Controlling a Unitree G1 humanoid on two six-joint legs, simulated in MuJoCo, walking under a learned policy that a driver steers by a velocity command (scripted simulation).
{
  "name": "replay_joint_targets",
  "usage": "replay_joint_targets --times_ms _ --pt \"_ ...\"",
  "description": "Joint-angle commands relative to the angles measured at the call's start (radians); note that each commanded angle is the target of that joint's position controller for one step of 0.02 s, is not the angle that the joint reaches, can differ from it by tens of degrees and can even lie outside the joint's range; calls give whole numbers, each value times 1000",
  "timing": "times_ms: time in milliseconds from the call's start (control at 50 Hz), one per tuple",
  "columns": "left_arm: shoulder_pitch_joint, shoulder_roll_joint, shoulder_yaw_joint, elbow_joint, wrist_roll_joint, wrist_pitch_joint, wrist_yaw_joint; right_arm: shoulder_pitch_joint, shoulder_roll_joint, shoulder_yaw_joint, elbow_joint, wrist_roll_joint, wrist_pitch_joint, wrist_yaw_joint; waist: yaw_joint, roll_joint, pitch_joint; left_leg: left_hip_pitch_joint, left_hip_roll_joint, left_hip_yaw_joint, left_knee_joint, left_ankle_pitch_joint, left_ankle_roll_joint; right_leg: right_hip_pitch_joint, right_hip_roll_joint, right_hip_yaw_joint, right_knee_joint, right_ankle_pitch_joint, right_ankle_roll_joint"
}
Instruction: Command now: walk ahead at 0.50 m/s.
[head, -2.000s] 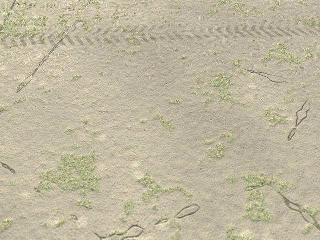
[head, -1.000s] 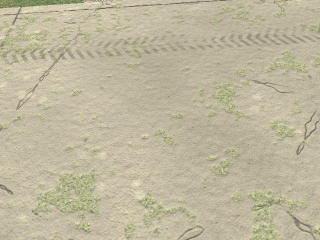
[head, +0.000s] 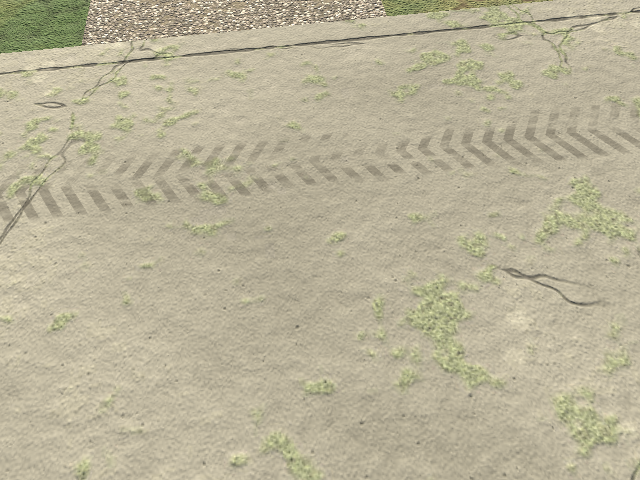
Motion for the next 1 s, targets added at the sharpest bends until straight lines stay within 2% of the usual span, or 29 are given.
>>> replay_joint_targets --times_ms 20,40,60,80,100,140,200,300,380,440,480,500,520,540,560,580,600,620,640,680,720,780,860,900,920,940,960,980,1000 --pt "282 157 41 28 -5 4 6 -44 -136 -20 -100 30 -54 7 128 -149 -193 -619 63 -67 456 65 47 670 -337 545 -281 -86 -194" --pt "200 130 31 12 0 6 3 -86 -127 -23 -106 18 -52 0 96 -69 -131 -568 106 -47 405 155 42 523 -295 436 -313 13 -177" --pt "161 105 24 8 7 4 -2 -89 -110 -29 -106 5 -41 -4 63 -63 -86 -515 136 -45 348 210 38 421 -254 352 -350 72 -164" --pt "153 88 20 16 13 3 -7 -66 -86 -29 -101 3 -26 -5 38 -82 -78 -458 153 -46 315 243 34 363 -226 301 -381 93 -158" --pt "164 87 21 27 12 0 -8 -46 -62 -28 -94 3 -13 -6 27 -85 -69 -435 154 -36 296 259 27 332 -209 263 -402 130 -165" --pt "198 112 27 52 11 -4 -1 -65 -56 -32 -103 0 1 -10 18 -75 -40 -468 158 -27 244 309 12 313 -199 207 -426 215 -176" --pt "255 131 32 79 10 5 17 -185 -58 -38 -145 -10 2 -11 41 -59 -5 -571 163 -24 93 438 -10 356 -200 172 -443 266 -174" --pt "325 147 32 109 -1 16 34 -359 -33 -29 -194 -4 -9 3 93 -63 33 -542 123 15 -187 614 -10 397 -177 111 -466 195 -141" --pt "389 152 36 148 -7 31 39 -465 -34 -22 -234 4 -18 23 124 -64 71 -572 103 23 -292 572 6 521 -221 113 -429 193 -141" --pt "384 165 45 159 -11 44 47 -479 -48 -24 -256 7 -29 42 103 -75 66 -537 87 30 -340 475 38 592 -257 118 -363 281 -126" --pt "346 183 51 152 -10 52 48 -379 -87 -42 -234 6 -34 42 40 -104 -3 -349 33 74 -356 420 68 590 -244 99 -251 544 -104" --pt "325 172 46 147 -7 58 48 -234 -125 -65 -188 4 -34 37 -35 -97 -87 -150 -4 102 -372 432 93 550 -197 63 -86 670 -80" --pt "319 146 32 128 3 57 47 -42 -187 -88 -139 -4 -33 28 -106 -46 -221 163 97 -10 -336 460 145 367 -143 27 178 527 -47" --pt "440 24 -4 119 8 38 36 71 -289 -111 -118 -29 -27 22 -66 199 -374 557 368 -469 -392 436 314 -47 42 3 602 17 38" --pt "440 54 0 143 -4 11 30 58 -216 -86 -119 -23 -24 23 -67 224 -448 576 427 -687 -522 536 346 -160 82 163 763 -449 38" --pt "359 136 23 121 -28 -1 29 -40 -165 -68 -134 -16 -25 23 -48 167 -294 431 394 -510 -511 660 291 -219 24 176 823 -423 29" --pt "298 142 24 107 -30 0 35 -138 -124 -54 -157 -15 -24 23 -11 86 -201 265 354 -340 -512 814 256 -195 -32 138 783 -349 31" --pt "266 134 31 105 -16 11 45 -202 -85 -42 -162 -15 -24 29 22 24 -132 121 301 -225 -536 897 227 -151 -66 114 709 -302 39" --pt "280 120 38 108 -9 28 54 -228 -64 -35 -157 -21 -28 32 58 45 -109 25 265 -154 -567 921 201 -81 -94 111 645 -267 39" --pt "329 62 32 124 -2 58 60 -225 -60 -32 -133 -38 -32 33 91 66 -105 -78 235 -81 -604 1020 210 20 -90 95 577 -208 49" --pt "313 52 31 112 4 68 66 -227 -82 -33 -114 -45 -33 19 110 74 -104 -100 222 -26 -614 1099 220 28 -88 93 464 -138 62" --pt "220 47 25 90 9 76 67 -235 -101 -33 -100 -36 -18 -2 91 77 -119 -87 192 33 -611 1066 191 68 -84 78 240 -4 70" --pt "131 68 29 76 3 92 64 -191 -113 -32 -60 -31 3 -9 51 76 -107 -45 211 1 -611 873 187 111 -67 77 90 40 72" --pt "111 77 32 74 7 94 64 -196 -105 -29 -48 -23 13 -11 53 75 -85 -37 220 -28 -586 762 181 134 -59 75 17 9 59" --pt "124 75 34 81 12 92 63 -210 -96 -26 -45 -14 18 -13 71 66 -79 -43 206 -30 -554 693 163 181 -50 64 -63 47 46" --pt "135 87 38 89 21 89 64 -188 -79 -21 -36 -5 20 -14 78 41 -78 -48 170 -30 -518 601 124 241 -51 69 -156 150 29" --pt "154 128 47 96 27 87 68 -150 -57 -15 -31 -16 18 -15 60 -13 -99 -72 122 -15 -467 491 80 327 -108 125 -161 366 11" --pt "136 179 55 95 21 91 73 -47 -48 -18 -12 -32 15 -14 -19 -113 -117 -143 44 26 -442 319 42 408 -160 169 -110 473 -38" --pt "120 123 45 108 13 97 70 -28 -18 -11 2 -32 21 -19 -23 -171 -125 -138 21 54 -452 219 15 386 -167 182 -117 360 -75"
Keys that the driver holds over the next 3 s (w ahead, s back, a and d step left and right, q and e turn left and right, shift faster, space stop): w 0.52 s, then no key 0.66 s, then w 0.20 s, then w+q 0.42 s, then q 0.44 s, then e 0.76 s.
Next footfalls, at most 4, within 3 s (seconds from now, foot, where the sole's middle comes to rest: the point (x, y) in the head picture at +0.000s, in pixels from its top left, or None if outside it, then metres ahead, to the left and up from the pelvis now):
0.52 left None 0.46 0.13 -0.76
0.96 right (378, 428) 0.56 -0.09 -0.76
1.98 left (251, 310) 0.86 0.18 -0.76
2.48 right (336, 274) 0.95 -0.03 -0.76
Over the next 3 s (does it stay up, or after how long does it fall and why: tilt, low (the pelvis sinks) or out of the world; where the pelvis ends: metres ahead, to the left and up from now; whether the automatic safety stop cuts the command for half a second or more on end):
stays up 0.86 0.03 0.01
